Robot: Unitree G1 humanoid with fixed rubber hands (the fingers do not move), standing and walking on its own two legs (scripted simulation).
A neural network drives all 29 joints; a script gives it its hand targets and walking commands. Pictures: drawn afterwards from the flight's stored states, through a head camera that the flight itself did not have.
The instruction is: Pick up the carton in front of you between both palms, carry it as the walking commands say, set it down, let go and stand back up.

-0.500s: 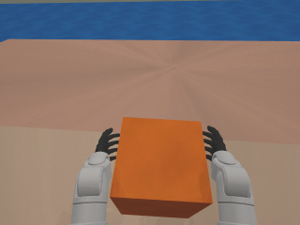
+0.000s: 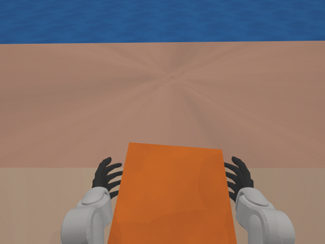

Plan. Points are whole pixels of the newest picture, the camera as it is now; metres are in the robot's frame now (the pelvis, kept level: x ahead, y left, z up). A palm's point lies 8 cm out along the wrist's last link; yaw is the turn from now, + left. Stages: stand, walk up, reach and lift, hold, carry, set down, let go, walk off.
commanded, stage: carry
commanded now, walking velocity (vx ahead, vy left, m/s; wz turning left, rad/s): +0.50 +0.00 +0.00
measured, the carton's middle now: (169, 209) +0.22 +0.00 +0.00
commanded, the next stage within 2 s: none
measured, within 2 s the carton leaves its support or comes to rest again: neither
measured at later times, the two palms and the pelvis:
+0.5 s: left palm (127, 102) +0.53 +0.11 +0.09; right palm (217, 96) +0.56 -0.18 +0.08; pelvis +0.32 -0.05 +0.00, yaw +3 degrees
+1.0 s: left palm (127, 52) +0.91 +0.15 +0.08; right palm (191, 50) +0.91 -0.15 +0.09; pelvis +0.67 +0.01 +0.00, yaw +0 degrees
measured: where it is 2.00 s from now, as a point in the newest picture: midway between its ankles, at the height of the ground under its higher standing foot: (168, 121)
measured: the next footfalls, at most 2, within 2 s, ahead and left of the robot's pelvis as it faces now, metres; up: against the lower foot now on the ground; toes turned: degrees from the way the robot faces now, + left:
right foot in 0.18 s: +0.29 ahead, -0.13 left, +0.00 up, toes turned -12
left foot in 0.68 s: +0.65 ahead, +0.09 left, +0.00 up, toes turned +13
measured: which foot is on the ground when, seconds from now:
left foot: down 0.00-0.22, up 0.24-0.66, down 0.68-1.00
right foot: up 0.00-0.16, down 0.18-0.68, up 0.70-1.00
